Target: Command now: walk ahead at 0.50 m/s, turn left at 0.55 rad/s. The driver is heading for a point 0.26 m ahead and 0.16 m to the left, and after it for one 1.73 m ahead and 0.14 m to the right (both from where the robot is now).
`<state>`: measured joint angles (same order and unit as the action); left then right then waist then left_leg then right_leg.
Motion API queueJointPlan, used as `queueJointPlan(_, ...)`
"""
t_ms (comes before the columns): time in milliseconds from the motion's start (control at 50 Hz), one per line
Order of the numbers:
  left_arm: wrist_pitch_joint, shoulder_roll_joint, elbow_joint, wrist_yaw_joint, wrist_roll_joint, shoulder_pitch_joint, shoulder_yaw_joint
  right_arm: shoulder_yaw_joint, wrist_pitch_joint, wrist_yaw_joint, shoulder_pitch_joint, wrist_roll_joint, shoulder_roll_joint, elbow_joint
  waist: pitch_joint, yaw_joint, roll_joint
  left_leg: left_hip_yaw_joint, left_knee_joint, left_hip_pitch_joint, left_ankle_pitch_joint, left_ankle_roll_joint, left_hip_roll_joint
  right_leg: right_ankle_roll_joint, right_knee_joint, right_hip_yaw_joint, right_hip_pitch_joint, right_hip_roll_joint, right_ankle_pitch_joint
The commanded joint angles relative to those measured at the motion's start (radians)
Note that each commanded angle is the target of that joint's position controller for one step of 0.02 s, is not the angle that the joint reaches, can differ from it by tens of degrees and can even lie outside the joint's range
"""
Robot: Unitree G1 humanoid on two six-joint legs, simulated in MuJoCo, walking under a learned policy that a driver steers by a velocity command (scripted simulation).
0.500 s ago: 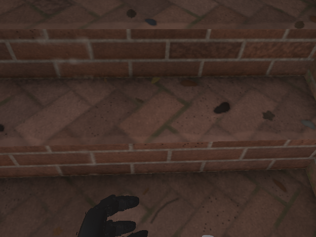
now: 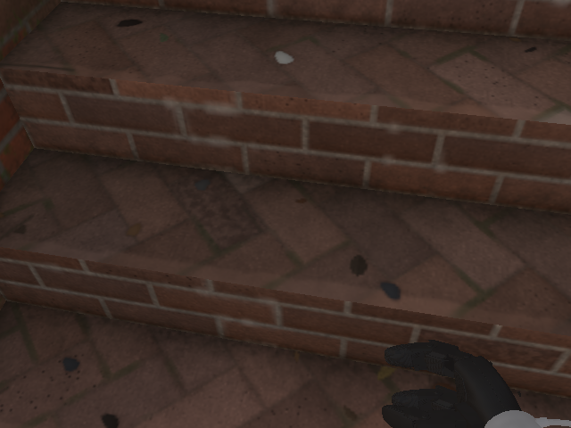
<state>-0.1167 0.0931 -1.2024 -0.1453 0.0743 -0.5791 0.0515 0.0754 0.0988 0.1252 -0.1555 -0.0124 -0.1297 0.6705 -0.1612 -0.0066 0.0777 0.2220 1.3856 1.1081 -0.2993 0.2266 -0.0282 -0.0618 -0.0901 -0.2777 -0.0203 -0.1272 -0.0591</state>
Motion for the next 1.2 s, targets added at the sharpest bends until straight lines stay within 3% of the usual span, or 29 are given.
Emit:
queueJointPlan(20, -0.002, 0.386, 0.05, -0.014, 0.021, 0.045, -0.097, -0.058, 0.004, -0.039, 0.413, -0.017, -0.162, 0.074, -0.151, 0.293, 0.141, -0.121, -0.451, -0.629, 0.15, 0.007, -0.12, -0.15, -0.567, 0.138, 0.009, -0.212, 1.963)
queueJointPlan(40, 0.021, 0.252, 0.105, -0.052, 0.117, -0.024, -0.069, -0.085, 0.018, -0.067, 0.634, 0.004, -0.26, 0.193, -0.445, 0.245, -0.108, -0.558, -0.58, -1.16, 0.489, 0.149, -0.006, -0.141, -0.918, 0.241, 0.416, -0.106, 1.255)
queueJointPlan(60, 0.048, 0.257, 0.087, -0.08, 0.032, 0.022, -0.114, -0.121, 0.006, -0.049, 0.718, -0.04, -0.34, 0.224, -0.323, 0.247, -0.219, -1.005, -0.964, -1.059, 0.178, 0.216, 0.159, -0.078, -1.478, 0.372, 0.681, 0.174, 0.239)
queueJointPlan(100, 0.041, 0.109, 0.149, -0.024, -0.006, 0.152, -0.083, -0.133, -0.078, -0.051, 0.605, -0.058, -0.242, 0.315, 0.053, 0.145, -0.128, -0.915, -0.948, -0.86, -0.167, 0.078, 0.177, -0.108, -2.002, 0.579, 1.149, 0.192, 0.232)
queueJointPlan(160, 0.046, 0.041, 0.299, 0.058, -0.022, 0.274, -0.044, -0.054, -0.138, -0.02, 0.444, -0.087, -0.045, 0.397, 0.057, -0.061, -0.054, -0.638, -0.908, -0.724, 0.303, -0.003, 0.135, -0.156, -2.083, 0.54, 1.271, 0.178, 0.154)
queueJointPlan(220, 0.052, 0.079, 0.4, 0.081, -0.067, 0.352, -0.035, -0.059, -0.182, -0.043, 0.454, -0.073, -0.089, 0.353, 0.066, -0.093, -0.184, -0.389, -0.955, -0.666, 0.488, -0.088, 0.064, -0.093, -2.195, 0.346, 1.337, 0.145, -0.171)
queueJointPlan(280, 0.049, 0.157, 0.499, 0.099, -0.075, 0.468, -0.039, -0.059, -0.191, -0.063, 0.565, -0.133, -0.176, 0.326, 0.045, -0.055, -0.062, -0.417, -1.0, -0.495, 0.291, -0.078, 0.019, -0.024, -2.029, 0.278, 1.211, 0.119, -0.036)
queueJointPlan(340, 0.09, 0.142, 0.59, 0.106, -0.087, 0.593, -0.029, -0.089, -0.175, -0.04, 0.578, -0.081, -0.26, 0.272, 0.048, -0.048, -0.176, -0.527, -1.132, -0.447, 0.573, 0.009, 0.101, 0.028, -1.754, 0.189, 1.038, 0.128, -0.207)
queueJointPlan(380, 0.12, 0.172, 0.616, 0.101, -0.073, 0.557, -0.045, -0.111, -0.214, -0.017, 0.512, -0.007, -0.328, 0.188, -0.036, -0.128, -0.233, -0.528, -1.105, -0.466, 1.358, 0.062, 0.144, 0.058, -1.472, 0.068, 0.705, 0.212, -0.318)
queueJointPlan(440, 0.173, 0.212, 0.635, 0.094, -0.064, 0.475, -0.062, -0.18, -0.23, -0.006, 0.483, 0.019, -0.384, 0.126, -0.049, -0.126, -0.276, -0.576, -0.977, -0.929, 1.833, 0.065, 0.226, 0.032, -0.876, 0.101, 0.641, 0.288, -0.326)
queueJointPlan(460, 0.164, 0.26, 0.587, 0.11, -0.072, 0.315, -0.081, -0.159, -0.214, 0.003, 0.61, -0.066, -0.269, 0.151, -0.332, -0.071, -0.054, -0.503, -0.723, -0.794, 1.861, -0.057, 0.171, -0.185, -1.032, 0.427, 0.29, 0.126, 0.235)
queueJointPlan(480, 0.16, 0.289, 0.568, 0.131, -0.04, 0.163, -0.1, -0.154, -0.197, 0.009, 0.581, -0.078, -0.208, 0.128, -0.416, -0.153, 0.147, -0.517, -0.48, -0.554, 0.932, -0.127, 0.06, -0.347, -0.703, 0.878, 0.116, -0.092, 0.157)
queueJointPlan(500, 0.148, 0.287, 0.629, 0.126, 0.028, 0.206, -0.113, -0.171, -0.167, -0.002, 0.506, -0.016, -0.212, 0.142, -0.206, -0.253, 0.221, -0.54, 0.197, -0.348, 0.119, -0.183, -0.074, -0.409, -0.454, 1.243, 0.361, -0.278, -0.255)
queueJointPlan(540, 0.03, 0.219, 0.543, 0.112, -0.048, 0.38, -0.087, -0.155, -0.152, -0.047, 0.442, 0.032, -0.162, 0.11, 0.121, -0.062, 0.032, -0.552, 0.385, -0.08, 0.165, -0.097, -0.015, -0.228, -0.467, 0.902, 0.547, -0.163, -0.706)
queueJointPlan(580, -0.018, 0.047, 0.459, 0.12, -0.085, 0.389, -0.041, -0.126, -0.155, -0.086, 0.392, -0.016, -0.151, 0.082, 0.098, -0.021, -0.169, -0.443, 0.229, -0.167, 0.102, -0.107, 0.035, -0.145, -0.553, 0.574, 0.565, -0.076, -0.545)
queueJointPlan(620, -0.041, 0.01, 0.49, 0.124, -0.073, 0.467, -0.021, -0.096, -0.166, -0.064, 0.418, -0.019, -0.095, 0.1, 0.104, 0.026, -0.11, -0.391, 0.137, -0.34, 0.17, -0.167, 0.057, -0.058, -0.58, 0.379, 0.665, 0.043, -0.317)
queueJointPlan(700, -0.06, 0.171, 0.635, 0.092, -0.059, 0.726, -0.035, -0.132, -0.171, -0.038, 0.521, -0.042, -0.259, 0.134, 0.049, 0.129, -0.09, -0.306, 0.043, -0.717, 0.35, -0.275, 0.069, 0.009, -0.644, 0.213, 0.92, 0.071, -0.087)
queueJointPlan(720, -0.029, 0.214, 0.444, 0.174, -0.035, 0.455, -0.092, -0.135, -0.1, -0.112, 0.524, -0.019, -0.165, 0.095, 0.194, 0.177, -0.02, -0.2, -0.102, -0.605, 0.344, -0.236, 0.011, -0.116, -0.617, 0.471, 0.828, -0.08, -0.162)
queueJointPlan(740, -0.015, 0.229, 0.445, 0.199, -0.018, 0.364, -0.091, -0.13, -0.085, -0.149, 0.429, -0.026, -0.196, 0.072, 0.202, 0.082, -0.102, -0.207, -0.192, -0.526, 0.314, -0.225, 0.041, -0.128, -0.647, 0.523, 0.709, -0.077, -0.254)
queueJointPlan(760, -0.044, 0.195, 0.646, 0.127, -0.046, 0.624, -0.036, -0.123, -0.126, -0.084, 0.425, -0.065, -0.252, 0.091, -0.012, 0.061, 0.025, -0.342, -0.257, -0.712, 0.432, -0.244, 0.125, -0.026, -0.807, 0.363, 0.759, -0.01, -0.245)
queueJointPlan(780, -0.059, 0.199, 0.682, 0.116, -0.047, 0.72, -0.03, -0.125, -0.151, -0.068, 0.441, -0.063, -0.228, 0.083, 0.015, 0.095, 0.009, -0.308, -0.486, -0.805, 0.54, -0.262, 0.136, 0.003, -0.868, 0.342, 0.796, -0.004, -0.156)
queueJointPlan(860, 0.025, 0.246, 0.569, 0.132, -0.12, 0.29, -0.023, -0.141, -0.192, -0.076, 0.239, -0.022, -0.225, 0.026, 0.147, -0.056, -0.054, -0.141, -1.323, -0.895, 0.678, -0.192, 0.093, -0.08, -0.947, 0.534, 0.616, -0.071, -0.178)
queueJointPlan(900, 0.045, 0.141, 0.693, 0.099, -0.104, 0.286, 0.026, -0.175, -0.229, -0.09, 0.382, -0.055, -0.346, 0.027, -0.036, -0.091, -0.143, -0.247, -1.12, -1.01, 1.472, -0.028, 0.234, 0.046, -1.272, 0.379, 0.652, 0.053, -0.202)
queueJointPlan(920, 0.044, 0.118, 0.735, 0.1, -0.097, 0.224, 0.04, -0.183, -0.225, -0.062, 0.294, -0.031, -0.39, -0.004, -0.164, -0.173, -0.231, -0.25, -0.925, -1.19, 1.739, 0.071, 0.339, 0.108, -1.338, 0.324, 0.767, 0.106, -0.298)
queueJointPlan(980, 0.028, 0.171, 0.732, 0.115, -0.116, 0.408, 0.018, -0.217, -0.193, -0.084, 0.54, -0.067, -0.393, -0.003, -0.124, 0.046, -0.242, -0.283, -0.893, -1.361, 1.52, 0.106, 0.399, 0.124, -1.728, 0.328, 1.196, 0.181, -0.588)
queueJointPlan(1040, 0.009, 0.223, 0.704, 0.098, -0.109, 0.397, -0.036, -0.184, -0.137, -0.059, 0.583, -0.188, -0.383, 0.029, -0.013, 0.014, -0.148, -0.295, -0.891, -1.275, 1.267, 0.169, 0.5, 0.127, -2.4, 0.432, 1.433, 0.226, -0.651)
queueJointPlan(1100, 0.053, 0.165, 0.746, 0.084, -0.069, 0.464, 0.001, -0.13, -0.118, -0.055, 0.39, -0.061, -0.304, -0.018, -0.013, -0.071, -0.183, -0.185, -1.018, -1.069, 0.66, 0.102, 0.423, 0.119, -2.197, 0.364, 1.331, 0.155, -0.732)
queueJointPlan(1160, 0.122, 0.167, 0.792, 0.078, -0.056, 0.563, 0.012, -0.199, -0.15, -0.097, 0.344, -0.079, -0.431, -0.036, 0.088, -0.043, -0.133, -0.191, -1.244, -0.909, 0.201, 0.079, 0.438, 0.151, -1.721, 0.25, 1.169, 0.094, -0.82)
queueJointPlan(1200, 0.139, 0.176, 0.789, 0.078, -0.089, 0.557, 0.013, -0.236, -0.144, -0.091, 0.407, -0.099, -0.479, 0.001, 0.121, -0.008, -0.219, -0.186, -1.277, -0.947, 0.376, 0.108, 0.5, 0.104, -1.577, 0.251, 1.105, 0.127, -0.892)
